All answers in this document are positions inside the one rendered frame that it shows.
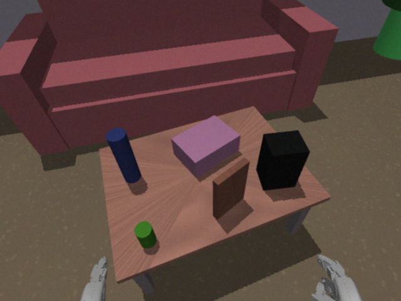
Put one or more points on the left robot hand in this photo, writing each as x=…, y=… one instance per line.
x=95, y=289

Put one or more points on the potted plant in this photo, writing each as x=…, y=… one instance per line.
x=388, y=43

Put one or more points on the coffee table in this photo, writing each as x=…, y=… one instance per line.
x=179, y=206

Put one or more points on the right robot hand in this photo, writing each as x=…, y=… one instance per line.
x=342, y=288

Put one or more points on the sofa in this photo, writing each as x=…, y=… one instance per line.
x=81, y=68

